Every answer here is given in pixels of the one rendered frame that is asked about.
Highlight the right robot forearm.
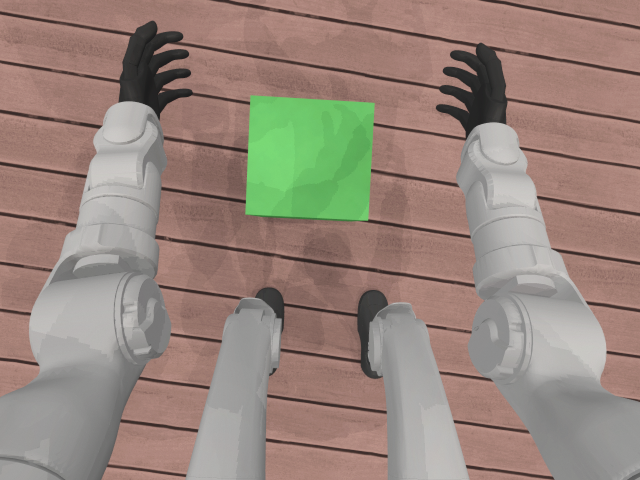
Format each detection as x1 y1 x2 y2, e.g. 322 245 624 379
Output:
456 122 606 372

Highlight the left robot thigh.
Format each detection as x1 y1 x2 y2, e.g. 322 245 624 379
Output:
185 308 282 480

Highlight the right robot hand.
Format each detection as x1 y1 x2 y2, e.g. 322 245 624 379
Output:
436 43 508 139

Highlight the left robot hand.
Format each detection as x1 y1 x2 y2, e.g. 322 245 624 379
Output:
118 21 193 120

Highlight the carton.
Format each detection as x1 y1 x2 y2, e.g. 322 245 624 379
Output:
245 95 375 221

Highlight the right robot thigh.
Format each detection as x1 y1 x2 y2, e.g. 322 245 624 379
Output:
369 313 470 480

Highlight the robot right upper arm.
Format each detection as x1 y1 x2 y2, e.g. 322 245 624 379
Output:
468 292 640 480

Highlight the left robot forearm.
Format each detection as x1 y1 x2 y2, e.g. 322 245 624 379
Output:
29 101 167 364

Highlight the robot left upper arm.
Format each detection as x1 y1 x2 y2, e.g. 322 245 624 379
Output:
0 271 171 480

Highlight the robot thigh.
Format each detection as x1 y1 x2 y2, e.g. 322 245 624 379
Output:
185 308 282 480
369 313 470 480

